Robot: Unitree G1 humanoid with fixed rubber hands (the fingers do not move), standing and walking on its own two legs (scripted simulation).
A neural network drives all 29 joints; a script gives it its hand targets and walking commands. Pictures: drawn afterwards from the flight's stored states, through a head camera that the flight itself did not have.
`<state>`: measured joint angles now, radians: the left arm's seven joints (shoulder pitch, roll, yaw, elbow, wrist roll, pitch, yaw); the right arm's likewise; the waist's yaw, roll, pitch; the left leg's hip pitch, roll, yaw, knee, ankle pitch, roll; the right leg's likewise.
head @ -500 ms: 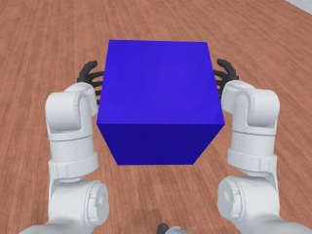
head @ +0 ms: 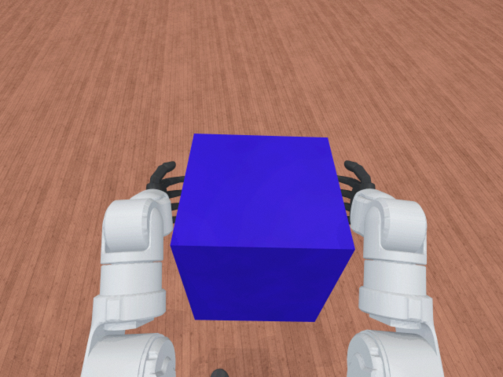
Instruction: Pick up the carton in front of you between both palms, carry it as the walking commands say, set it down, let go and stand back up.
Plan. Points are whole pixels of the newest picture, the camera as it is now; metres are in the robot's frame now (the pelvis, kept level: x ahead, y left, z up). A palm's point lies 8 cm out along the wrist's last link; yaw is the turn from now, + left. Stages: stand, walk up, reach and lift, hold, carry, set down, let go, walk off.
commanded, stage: carry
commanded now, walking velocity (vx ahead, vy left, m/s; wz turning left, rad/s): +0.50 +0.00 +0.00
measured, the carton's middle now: (257, 233) +0.35 +0.00 +0.03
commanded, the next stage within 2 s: none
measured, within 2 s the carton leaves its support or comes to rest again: neither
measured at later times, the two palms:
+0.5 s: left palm (192, 117) +0.57 +0.13 +0.10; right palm (345, 124) +0.56 -0.17 +0.09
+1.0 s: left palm (182, 93) +0.66 +0.17 +0.09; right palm (321, 94) +0.66 -0.13 +0.09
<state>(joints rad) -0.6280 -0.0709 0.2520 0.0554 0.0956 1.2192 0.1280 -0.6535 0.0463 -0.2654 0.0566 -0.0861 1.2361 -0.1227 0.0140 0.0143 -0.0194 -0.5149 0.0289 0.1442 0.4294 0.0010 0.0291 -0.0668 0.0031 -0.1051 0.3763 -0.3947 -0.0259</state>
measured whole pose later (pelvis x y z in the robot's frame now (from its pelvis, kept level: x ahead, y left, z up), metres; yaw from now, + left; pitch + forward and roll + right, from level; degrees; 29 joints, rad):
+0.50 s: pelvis +0.30 -0.01 +0.00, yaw +0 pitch +3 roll -2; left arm -0.19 -0.14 0.10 -0.28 0.12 1.21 0.10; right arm -0.18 0.13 -0.15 -0.32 -0.11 1.22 -0.07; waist 0.00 0.05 -0.13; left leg -0.15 0.07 0.09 0.73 -0.52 -0.03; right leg -0.40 -0.01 -0.23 0.46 -0.11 -0.09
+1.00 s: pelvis +0.40 +0.02 +0.00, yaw +0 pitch +4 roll +0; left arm -0.16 -0.13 0.12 -0.26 0.12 1.23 0.09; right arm -0.17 0.13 -0.12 -0.26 -0.12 1.22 -0.07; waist 0.00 0.00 -0.17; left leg -0.19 0.04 0.13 0.52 -0.38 0.00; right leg -0.30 -0.08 -0.20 0.55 -0.30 0.00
